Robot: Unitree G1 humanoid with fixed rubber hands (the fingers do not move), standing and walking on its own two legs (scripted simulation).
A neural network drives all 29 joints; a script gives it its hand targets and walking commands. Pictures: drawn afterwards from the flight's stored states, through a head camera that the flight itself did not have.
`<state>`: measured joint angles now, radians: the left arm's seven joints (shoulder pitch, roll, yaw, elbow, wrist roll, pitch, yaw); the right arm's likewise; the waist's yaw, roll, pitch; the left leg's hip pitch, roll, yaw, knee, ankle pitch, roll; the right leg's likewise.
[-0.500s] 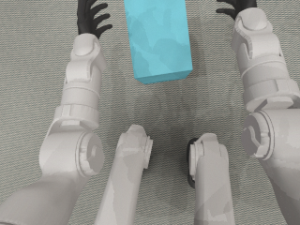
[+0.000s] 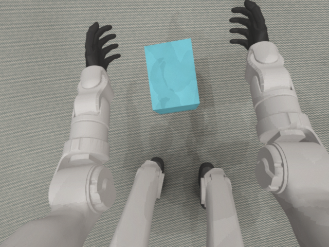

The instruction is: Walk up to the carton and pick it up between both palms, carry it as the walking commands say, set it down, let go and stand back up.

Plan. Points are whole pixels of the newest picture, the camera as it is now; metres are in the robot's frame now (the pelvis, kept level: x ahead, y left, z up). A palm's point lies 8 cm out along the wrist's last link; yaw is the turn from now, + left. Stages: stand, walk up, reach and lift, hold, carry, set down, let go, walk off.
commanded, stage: set down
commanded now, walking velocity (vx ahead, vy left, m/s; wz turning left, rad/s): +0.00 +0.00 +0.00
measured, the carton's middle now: (173, 82) +0.54 +0.07 -0.49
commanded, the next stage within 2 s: let go in 0.24 s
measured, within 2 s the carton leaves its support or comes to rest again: neither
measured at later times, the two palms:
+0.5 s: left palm (82, 75) +0.44 +0.20 -0.04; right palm (272, 57) +0.49 -0.13 -0.05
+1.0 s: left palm out of the picture +0.28 +0.24 +0.08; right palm out of the picture +0.32 -0.20 +0.07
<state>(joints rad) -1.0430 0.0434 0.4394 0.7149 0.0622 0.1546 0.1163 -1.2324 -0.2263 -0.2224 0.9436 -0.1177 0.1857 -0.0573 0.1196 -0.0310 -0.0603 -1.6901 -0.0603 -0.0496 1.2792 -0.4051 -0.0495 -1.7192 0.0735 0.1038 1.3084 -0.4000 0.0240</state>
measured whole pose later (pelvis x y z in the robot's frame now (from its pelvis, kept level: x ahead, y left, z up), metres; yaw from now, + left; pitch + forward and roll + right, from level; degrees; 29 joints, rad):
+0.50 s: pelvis +0.02 +0.00 +0.07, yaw -2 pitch +42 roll +1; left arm -0.76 0.03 0.37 0.62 0.17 0.12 0.03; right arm -0.93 -0.07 -0.29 0.75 -0.26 0.16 -0.11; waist 0.10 -0.02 -0.05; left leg -1.36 -0.04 -0.06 0.94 -0.31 -0.04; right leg -1.38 0.07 0.11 0.95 -0.29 0.02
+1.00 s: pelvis +0.09 +0.01 +0.16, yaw -1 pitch +14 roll +0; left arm 0.08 0.16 0.06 0.47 0.02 0.01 -0.06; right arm -0.02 -0.13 -0.11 0.55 -0.06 0.01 -0.02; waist 0.05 0.02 -0.02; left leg -0.51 -0.03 -0.10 0.53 -0.27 -0.01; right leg -0.50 0.03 0.08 0.51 -0.25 0.01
